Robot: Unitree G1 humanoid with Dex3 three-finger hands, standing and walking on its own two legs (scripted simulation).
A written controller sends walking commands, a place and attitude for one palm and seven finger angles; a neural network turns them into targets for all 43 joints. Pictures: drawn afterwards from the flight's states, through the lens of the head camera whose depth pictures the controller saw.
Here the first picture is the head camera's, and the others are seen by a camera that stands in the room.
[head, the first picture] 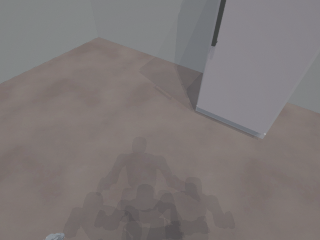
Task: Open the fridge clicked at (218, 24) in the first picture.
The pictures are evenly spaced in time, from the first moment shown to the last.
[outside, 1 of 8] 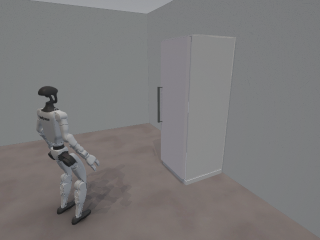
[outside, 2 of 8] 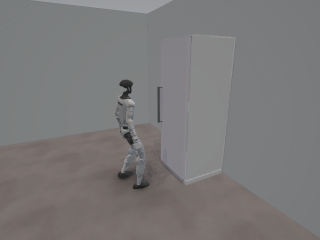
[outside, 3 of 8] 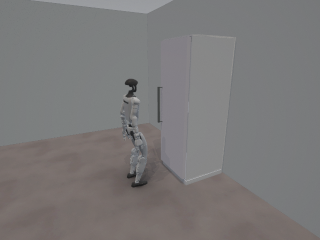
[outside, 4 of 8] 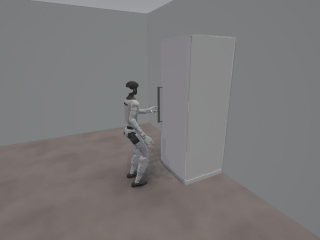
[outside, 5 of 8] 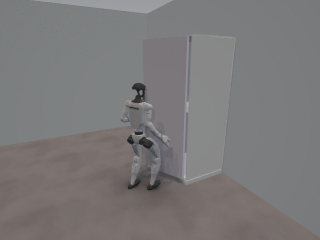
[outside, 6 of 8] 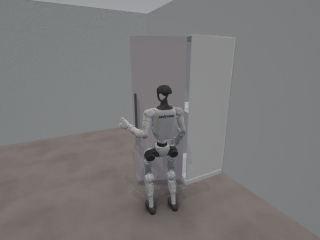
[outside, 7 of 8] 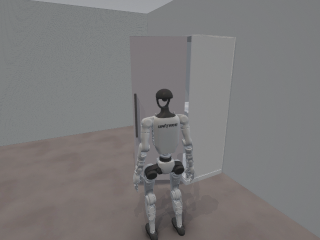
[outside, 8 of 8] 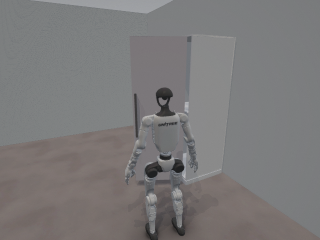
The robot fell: no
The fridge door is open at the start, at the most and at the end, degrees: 0 71 65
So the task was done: yes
